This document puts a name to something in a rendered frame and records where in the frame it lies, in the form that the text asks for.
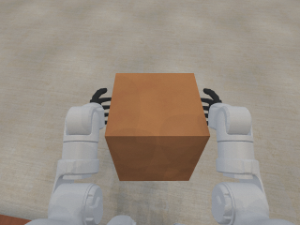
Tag right robot forearm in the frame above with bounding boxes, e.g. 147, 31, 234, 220
208, 102, 270, 216

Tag right robot upper arm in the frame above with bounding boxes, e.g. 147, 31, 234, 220
211, 182, 295, 225

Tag left robot thigh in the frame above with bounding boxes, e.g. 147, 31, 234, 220
107, 215, 137, 225

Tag robot right hand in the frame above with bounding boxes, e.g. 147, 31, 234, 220
201, 88, 222, 126

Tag robot left hand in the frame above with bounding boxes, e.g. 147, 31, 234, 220
89, 88, 112, 125

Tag left robot upper arm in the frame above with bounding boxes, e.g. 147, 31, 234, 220
24, 183, 103, 225

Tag left robot forearm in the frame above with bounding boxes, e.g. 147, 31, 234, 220
47, 102, 105, 217

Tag carton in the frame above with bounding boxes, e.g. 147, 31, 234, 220
104, 73, 210, 181

